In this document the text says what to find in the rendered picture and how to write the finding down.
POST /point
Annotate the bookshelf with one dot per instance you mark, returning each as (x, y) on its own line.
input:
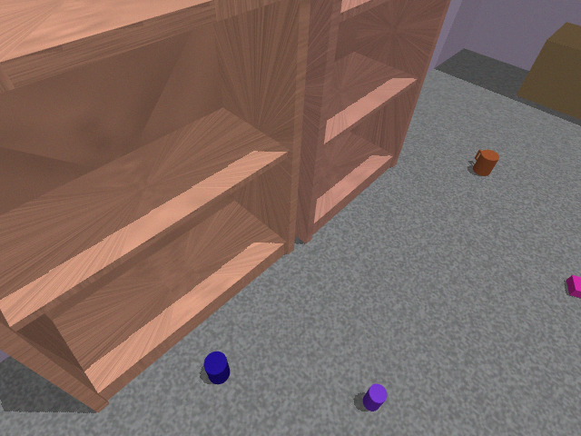
(149, 171)
(366, 63)

